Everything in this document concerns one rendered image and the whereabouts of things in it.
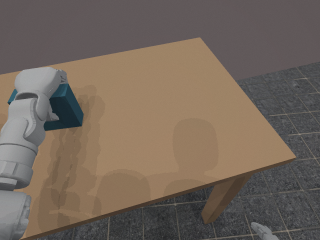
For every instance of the robot right hand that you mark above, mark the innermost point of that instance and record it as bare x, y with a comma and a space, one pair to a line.
263, 231

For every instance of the left robot forearm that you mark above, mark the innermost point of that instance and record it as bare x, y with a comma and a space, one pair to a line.
20, 138

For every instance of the robot left upper arm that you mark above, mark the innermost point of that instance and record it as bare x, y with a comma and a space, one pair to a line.
14, 214

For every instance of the robot left hand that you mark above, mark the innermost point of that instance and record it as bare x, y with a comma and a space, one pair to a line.
43, 79

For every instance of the table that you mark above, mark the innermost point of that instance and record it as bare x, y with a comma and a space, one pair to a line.
158, 122

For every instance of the sponge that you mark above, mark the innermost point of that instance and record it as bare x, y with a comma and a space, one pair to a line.
65, 105

